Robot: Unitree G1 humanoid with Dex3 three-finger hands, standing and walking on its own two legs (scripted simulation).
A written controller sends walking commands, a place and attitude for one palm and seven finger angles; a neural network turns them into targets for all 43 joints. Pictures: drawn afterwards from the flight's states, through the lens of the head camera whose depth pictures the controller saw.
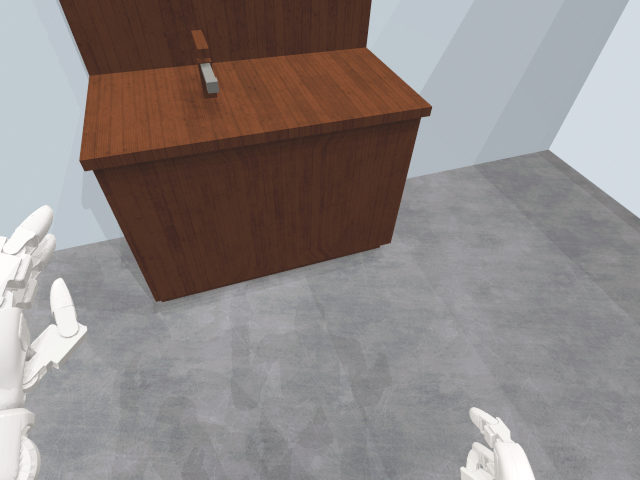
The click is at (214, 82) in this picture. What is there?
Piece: tap's lever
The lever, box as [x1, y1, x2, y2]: [205, 78, 218, 93]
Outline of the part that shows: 205,79 208,93 217,92 218,85 216,78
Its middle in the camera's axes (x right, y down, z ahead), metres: -0.28 -0.39 +0.97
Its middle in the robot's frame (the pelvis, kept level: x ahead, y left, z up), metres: +0.98 +0.34 +0.03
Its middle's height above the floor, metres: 0.80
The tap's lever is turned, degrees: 0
